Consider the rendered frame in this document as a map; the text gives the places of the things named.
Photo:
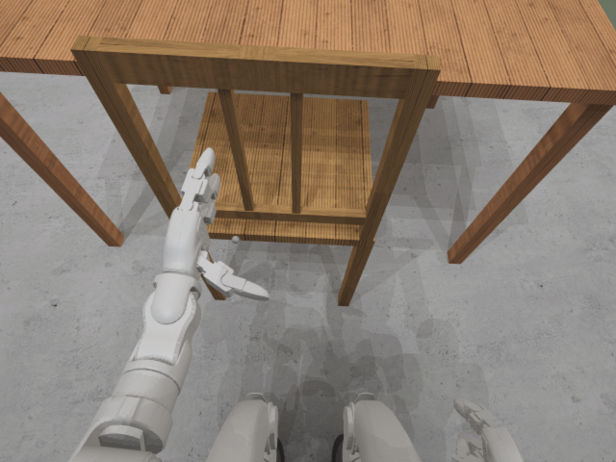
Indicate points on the left robot thigh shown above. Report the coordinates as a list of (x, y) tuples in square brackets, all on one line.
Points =
[(249, 431)]

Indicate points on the robot right hand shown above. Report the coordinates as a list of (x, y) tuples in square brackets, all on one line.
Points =
[(497, 443)]

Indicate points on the left robot forearm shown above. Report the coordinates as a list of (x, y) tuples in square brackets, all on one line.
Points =
[(138, 413)]

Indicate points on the right robot thigh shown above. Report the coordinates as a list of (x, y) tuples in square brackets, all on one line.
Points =
[(372, 430)]

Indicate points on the table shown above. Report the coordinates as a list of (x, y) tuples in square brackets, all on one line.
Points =
[(538, 50)]

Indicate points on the robot thigh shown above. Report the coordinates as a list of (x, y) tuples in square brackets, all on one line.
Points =
[(249, 431), (372, 430)]

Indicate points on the robot left hand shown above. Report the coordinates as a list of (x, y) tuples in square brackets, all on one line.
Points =
[(187, 233)]

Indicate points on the chair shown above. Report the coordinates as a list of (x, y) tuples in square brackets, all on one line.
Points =
[(292, 169)]

